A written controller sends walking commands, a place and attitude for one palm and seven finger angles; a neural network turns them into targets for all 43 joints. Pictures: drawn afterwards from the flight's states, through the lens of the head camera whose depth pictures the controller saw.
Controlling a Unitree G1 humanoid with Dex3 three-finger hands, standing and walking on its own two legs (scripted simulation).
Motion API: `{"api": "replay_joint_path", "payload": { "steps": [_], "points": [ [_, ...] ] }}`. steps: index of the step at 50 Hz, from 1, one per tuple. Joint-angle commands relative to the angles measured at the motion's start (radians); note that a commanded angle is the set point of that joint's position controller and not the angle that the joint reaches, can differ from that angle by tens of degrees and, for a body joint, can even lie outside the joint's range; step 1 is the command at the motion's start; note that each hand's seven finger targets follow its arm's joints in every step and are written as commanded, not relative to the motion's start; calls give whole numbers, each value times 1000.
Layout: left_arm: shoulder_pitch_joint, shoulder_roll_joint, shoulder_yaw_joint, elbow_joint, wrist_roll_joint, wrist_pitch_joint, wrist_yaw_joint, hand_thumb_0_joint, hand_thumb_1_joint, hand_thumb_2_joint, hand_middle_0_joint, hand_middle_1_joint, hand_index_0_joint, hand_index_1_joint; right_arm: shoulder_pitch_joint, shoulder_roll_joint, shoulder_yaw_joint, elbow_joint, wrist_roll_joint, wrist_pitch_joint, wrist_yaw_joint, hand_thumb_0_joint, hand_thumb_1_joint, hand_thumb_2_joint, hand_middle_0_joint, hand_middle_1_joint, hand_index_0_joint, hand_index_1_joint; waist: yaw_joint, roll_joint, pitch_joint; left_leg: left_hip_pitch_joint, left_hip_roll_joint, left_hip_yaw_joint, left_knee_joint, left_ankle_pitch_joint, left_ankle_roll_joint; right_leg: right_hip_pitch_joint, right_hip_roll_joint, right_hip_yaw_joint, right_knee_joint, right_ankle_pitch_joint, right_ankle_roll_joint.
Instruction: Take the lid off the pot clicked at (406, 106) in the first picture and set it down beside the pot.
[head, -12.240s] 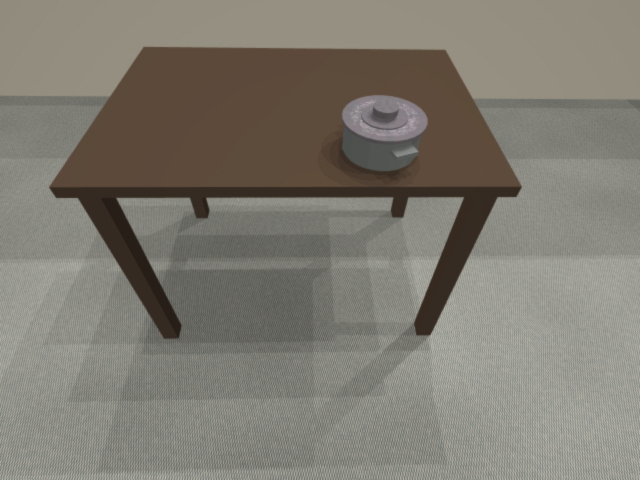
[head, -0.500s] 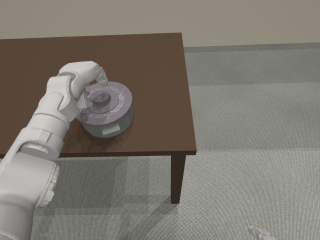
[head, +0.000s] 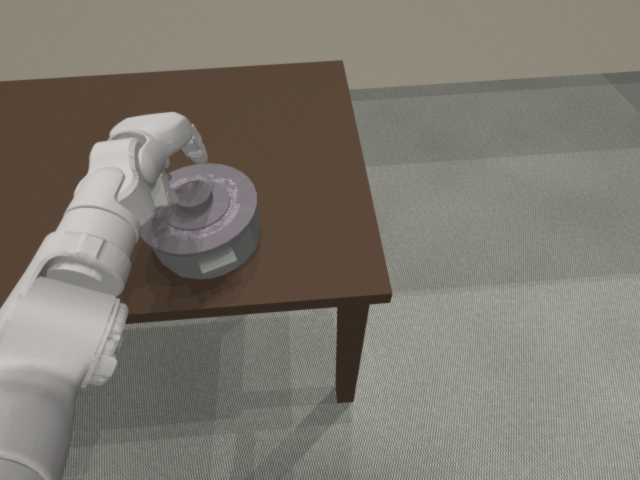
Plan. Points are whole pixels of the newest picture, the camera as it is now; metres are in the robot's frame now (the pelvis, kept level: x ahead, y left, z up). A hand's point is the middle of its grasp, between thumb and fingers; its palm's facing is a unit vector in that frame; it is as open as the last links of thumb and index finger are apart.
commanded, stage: move the open hand above the knob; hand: left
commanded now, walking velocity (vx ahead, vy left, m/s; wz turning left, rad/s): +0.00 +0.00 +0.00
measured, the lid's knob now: (193, 196) +0.51 +0.16 +0.05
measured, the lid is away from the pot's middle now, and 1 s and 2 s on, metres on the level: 0.00 0.00 0.00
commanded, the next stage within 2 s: lower the open fingers around the knob in 0.28 s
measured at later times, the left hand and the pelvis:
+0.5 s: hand (170, 178) +0.48 +0.17 +0.12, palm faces -0.34 -0.05 -0.94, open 10.1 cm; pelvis -0.01 +0.01 +0.00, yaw +1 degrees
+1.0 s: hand (180, 198) +0.48 +0.16 +0.08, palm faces -0.40 -0.06 -0.92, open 10.1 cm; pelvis +0.00 -0.01 +0.00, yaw +0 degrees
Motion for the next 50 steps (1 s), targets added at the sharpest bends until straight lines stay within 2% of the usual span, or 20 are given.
{"api": "replay_joint_path", "payload": {
  "steps": [1, 5, 6, 8, 11, 16, 24, 27, 29, 30, 31, 34, 35, 36, 37, 41, 43, 46, 47, 50],
  "points": [
    [-594, 218, 40, -207, 15, 2, 48, 0, -274, 1366, -823, -81, -823, -81, 24, -153, -53, -92, -1, -40, -13, 0, -900, -900, 200, 300, 200, 300, -7, -36, -409, 504, 32, -152, 16, 283, -5, -157, 31, 14, -62, 255, -19],
    [-605, 217, 42, -190, 12, 3, 51, 0, -274, 1366, -823, -81, -823, -81, 32, -154, -52, -83, -4, -48, -14, 0, -900, -900, 200, 300, 200, 300, -8, -25, -419, 522, 37, -164, 14, 289, -14, -174, 32, 12, -58, 237, -22],
    [-595, 161, 4, -174, 7, 8, 51, 0, -274, 1366, -823, -81, -823, -81, 33, -148, -52, -85, -4, -50, -13, 0, -900, -900, 200, 300, 200, 300, -14, -31, -394, 520, 39, -172, 13, 283, -17, -195, 33, 4, -57, 214, -22],
    [-578, 197, 37, -159, 14, 8, 52, 0, -274, 1366, -823, -81, -823, -81, 34, -154, -51, -82, -5, -54, -13, 0, -900, -900, 200, 300, 200, 300, -2, -30, -399, 514, 42, -173, 10, 284, -20, -201, 31, 6, -60, 208, -27],
    [-593, 112, -28, -135, 11, 23, 53, 0, -274, 1366, -823, -81, -823, -81, 33, -149, -53, -74, -5, -54, -8, 0, -900, -900, 200, 300, 200, 300, -17, -36, -375, 526, 45, -183, 12, 259, -28, -241, 34, -2, -56, 171, -24],
    [-659, 194, 35, -171, 9, 20, 64, 0, -274, 1366, -823, -81, -823, -81, 33, -151, -49, -77, -9, -68, -15, 0, -900, -900, 200, 300, 200, 300, -9, -40, -434, 534, 41, -181, 12, 254, -24, -196, 31, 10, -54, 191, -26],
    [-579, 115, -18, -35, 8, 63, 62, 0, -274, 1366, -823, -81, -823, -81, 47, -156, -43, -59, -9, -65, -16, 0, -900, -900, 200, 300, 200, 300, -16, -67, -359, 453, 39, -166, 9, 221, -26, -206, 30, 3, -49, 184, -25],
    [-605, 160, 10, -86, 16, 45, 54, 0, -274, 1366, -823, -81, -823, -81, 44, -156, -43, -71, -10, -69, -21, 0, -900, -900, 200, 300, 200, 300, -14, -67, -409, 462, 33, -157, 22, 239, -16, -169, 28, 16, -50, 228, -22],
    [-655, 184, 25, -182, 22, 11, 51, 0, -274, 1366, -823, -81, -823, -81, 40, -152, -46, -84, -13, -73, -23, 0, -900, -900, 200, 300, 200, 300, -11, -13, -480, 519, 31, -163, 39, 309, -15, -160, 28, 24, -43, 275, -24],
    [-663, 144, -4, -198, 15, 3, 54, 0, -274, 1366, -823, -81, -823, -81, 45, -143, -48, -84, -14, -77, -25, 0, -900, -900, 200, 300, 200, 300, -18, 4, -476, 537, 34, -166, 41, 330, -17, -168, 29, 18, -44, 272, -23],
    [-631, 188, 37, -177, 26, -1, 61, 0, -274, 1366, -823, -81, -823, -81, 55, -146, -51, -77, -15, -78, -26, 0, -900, -900, 200, 300, 200, 300, -9, -24, -480, 536, 37, -170, 44, 339, -17, -166, 33, 17, -44, 274, -23],
    [-514, 230, 72, -71, 24, 7, 72, 0, -274, 1366, -823, -81, -823, -81, 56, -155, -42, -71, -10, -66, -30, 0, -900, -900, 200, 300, 200, 300, -1, -91, -394, 431, 33, -143, 35, 288, -9, -145, 34, 20, -47, 289, -21],
    [-489, 157, 15, -33, 11, 21, 73, 0, -274, 1366, -823, -81, -823, -81, 53, -147, -38, -73, -7, -63, -29, 0, -900, -900, 200, 300, 200, 300, -10, -95, -340, 385, 28, -131, 28, 244, -8, -145, 33, 16, -49, 271, -19],
    [-486, 181, 34, -30, 13, 27, 78, 0, -274, 1366, -823, -81, -823, -81, 56, -154, -40, -66, -3, -63, -31, 0, -900, -900, 200, 300, 200, 300, -7, -121, -333, 371, 33, -129, 25, 217, -8, -149, 32, 16, -51, 259, -17],
    [-505, 138, -9, -35, 17, 32, 77, 0, -274, 1366, -823, -81, -823, -81, 48, -153, -38, -69, 0, -63, -31, 0, -900, -900, 200, 300, 200, 300, -14, -100, -322, 364, 30, -123, 24, 202, -8, -164, 31, 16, -50, 248, -17],
    [-589, 193, 34, -178, 15, -1, 76, 0, -274, 1366, -823, -81, -823, -81, 51, -150, -49, -80, -8, -66, -30, 0, -900, -900, 200, 300, 200, 300, -14, -1, -453, 473, 30, -130, 53, 291, -4, -132, 27, 30, -40, 314, -20],
    [-565, 254, 88, -211, 19, -30, 75, 0, -274, 1366, -823, -81, -823, -81, 58, -147, -51, -87, -14, -68, -38, 0, -900, -900, 200, 300, 200, 300, -4, -16, -519, 492, 28, -131, 69, 371, 3, -95, 27, 39, -37, 382, -21],
    [-479, 173, 21, -83, 14, -8, 81, 0, -274, 1366, -823, -81, -823, -81, 60, -146, -45, -68, -3, -56, -38, 0, -900, -900, 200, 300, 200, 300, -19, -64, -374, 395, 30, -109, 60, 279, 2, -133, 31, 27, -42, 337, -13],
    [-466, 204, 42, -66, 19, -3, 86, 0, -274, 1366, -823, -81, -823, -81, 65, -153, -45, -63, 1, -56, -36, 0, -900, -900, 200, 300, 200, 300, -13, -82, -363, 374, 31, -111, 55, 252, 0, -138, 33, 25, -42, 319, -14],
    [-513, 153, 4, -115, 11, -7, 85, 0, -274, 1366, -823, -81, -823, -81, 58, -155, -49, -63, -1, -52, -30, 0, -900, -900, 200, 300, 200, 300, -21, -22, -383, 412, 31, -112, 65, 283, -2, -161, 31, 27, -31, 330, -17]
  ]
}}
